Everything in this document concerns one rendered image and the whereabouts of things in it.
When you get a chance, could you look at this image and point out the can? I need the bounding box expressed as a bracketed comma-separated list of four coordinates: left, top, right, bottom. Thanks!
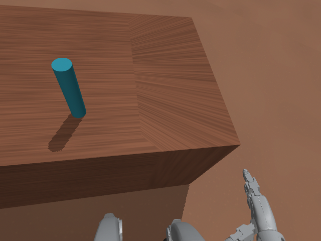
[51, 58, 86, 118]

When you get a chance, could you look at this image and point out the right robot arm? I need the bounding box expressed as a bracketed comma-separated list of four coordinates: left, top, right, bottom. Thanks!
[256, 230, 285, 241]

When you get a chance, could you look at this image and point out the right robot hand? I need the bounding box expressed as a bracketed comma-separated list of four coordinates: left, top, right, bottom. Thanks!
[224, 169, 277, 241]

